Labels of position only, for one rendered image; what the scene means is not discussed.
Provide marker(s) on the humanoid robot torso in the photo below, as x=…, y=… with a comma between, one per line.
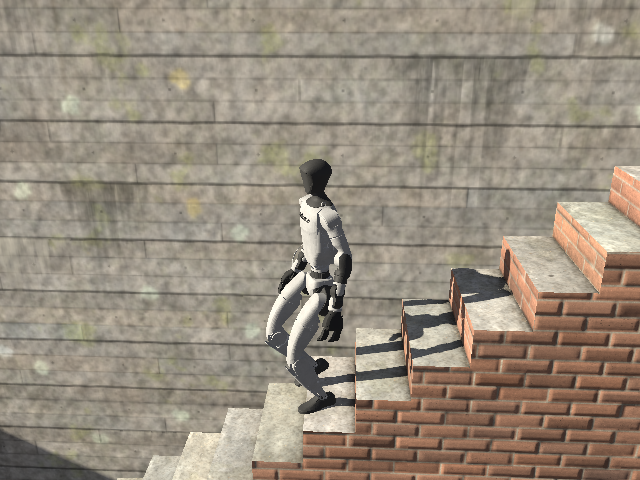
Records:
x=318, y=249

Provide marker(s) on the robot right foot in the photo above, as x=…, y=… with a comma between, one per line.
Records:
x=322, y=366

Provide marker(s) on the robot right hand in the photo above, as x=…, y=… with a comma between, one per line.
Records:
x=286, y=278

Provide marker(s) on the left robot upper arm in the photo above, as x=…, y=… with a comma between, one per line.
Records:
x=331, y=222

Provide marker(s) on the robot left hand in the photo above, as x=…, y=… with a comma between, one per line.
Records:
x=333, y=321

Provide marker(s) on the left robot forearm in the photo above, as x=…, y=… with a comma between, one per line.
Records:
x=337, y=291

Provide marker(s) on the right robot forearm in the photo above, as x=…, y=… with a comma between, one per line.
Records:
x=300, y=263

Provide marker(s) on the right robot upper arm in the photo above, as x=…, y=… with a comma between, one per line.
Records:
x=303, y=198

